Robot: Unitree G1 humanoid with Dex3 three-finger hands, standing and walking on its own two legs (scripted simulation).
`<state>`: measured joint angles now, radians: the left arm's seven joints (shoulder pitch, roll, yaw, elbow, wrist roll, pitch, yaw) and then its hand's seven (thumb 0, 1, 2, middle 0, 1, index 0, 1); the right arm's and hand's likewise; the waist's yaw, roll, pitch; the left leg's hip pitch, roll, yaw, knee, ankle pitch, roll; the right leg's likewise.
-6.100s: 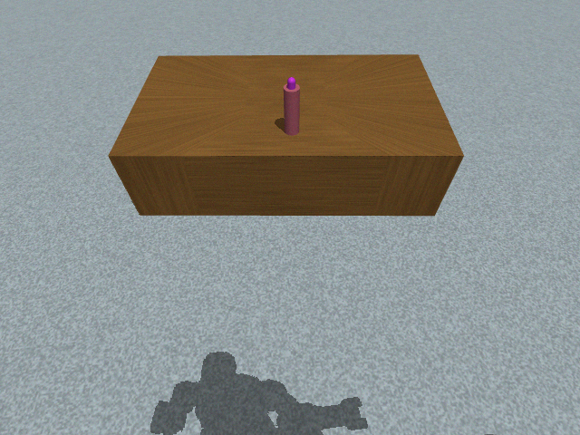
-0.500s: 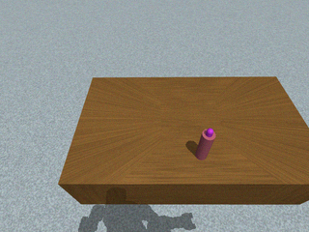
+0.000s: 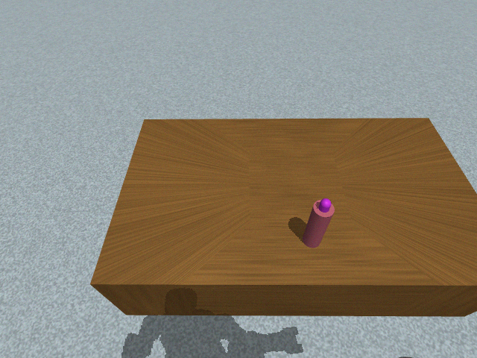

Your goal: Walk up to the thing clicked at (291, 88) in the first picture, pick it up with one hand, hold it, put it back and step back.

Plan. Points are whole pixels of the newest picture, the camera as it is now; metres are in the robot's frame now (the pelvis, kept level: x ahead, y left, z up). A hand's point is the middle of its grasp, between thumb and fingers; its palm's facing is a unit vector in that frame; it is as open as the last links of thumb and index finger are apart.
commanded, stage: stand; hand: right
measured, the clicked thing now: (318, 222) +0.52 -0.23 -0.31
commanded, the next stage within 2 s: go down in 0.58 s
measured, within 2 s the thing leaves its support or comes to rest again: neither
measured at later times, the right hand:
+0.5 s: hand out of the picture +0.08 -0.25 -0.16, palm faces -0.02 +0.94 -0.34, open 7.4 cm
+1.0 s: hand (388, 347) +0.15 -0.26 -0.15, palm faces +0.03 +0.94 -0.34, open 13.0 cm
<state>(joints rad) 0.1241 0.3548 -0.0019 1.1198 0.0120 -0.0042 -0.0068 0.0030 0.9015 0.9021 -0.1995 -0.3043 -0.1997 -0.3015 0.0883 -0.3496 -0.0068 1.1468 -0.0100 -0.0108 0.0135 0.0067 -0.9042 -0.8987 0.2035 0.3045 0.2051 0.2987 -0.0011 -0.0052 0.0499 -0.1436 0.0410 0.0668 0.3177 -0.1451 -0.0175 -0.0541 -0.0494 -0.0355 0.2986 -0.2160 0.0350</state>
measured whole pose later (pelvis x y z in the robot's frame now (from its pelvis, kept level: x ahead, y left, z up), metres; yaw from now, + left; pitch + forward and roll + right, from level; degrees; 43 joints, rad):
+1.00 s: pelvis -0.01 +0.00 -0.01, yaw +0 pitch +4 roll +1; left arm 0.25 0.24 0.01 0.76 -0.03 -0.04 0.03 0.00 0.93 0.90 -0.21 -0.32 -0.22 -0.31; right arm -0.02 -0.33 -0.17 0.94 -0.09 0.11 0.04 0.01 -0.25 -0.29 0.10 0.07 0.09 0.06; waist 0.02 0.00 0.03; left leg -0.36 0.04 0.06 0.47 -0.19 -0.02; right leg -0.29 -0.06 -0.03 0.51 -0.30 0.03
